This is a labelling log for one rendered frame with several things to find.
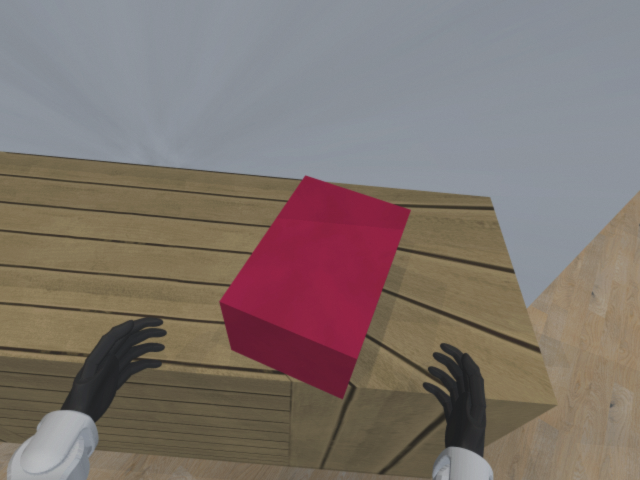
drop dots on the right robot hand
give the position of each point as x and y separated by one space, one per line
465 408

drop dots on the pedestal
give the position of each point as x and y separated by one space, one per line
86 245

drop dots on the carton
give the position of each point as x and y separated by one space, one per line
303 302

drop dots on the left robot hand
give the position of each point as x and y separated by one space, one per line
109 365

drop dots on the left robot forearm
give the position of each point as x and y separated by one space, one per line
59 450

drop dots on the right robot forearm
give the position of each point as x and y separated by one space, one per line
455 463

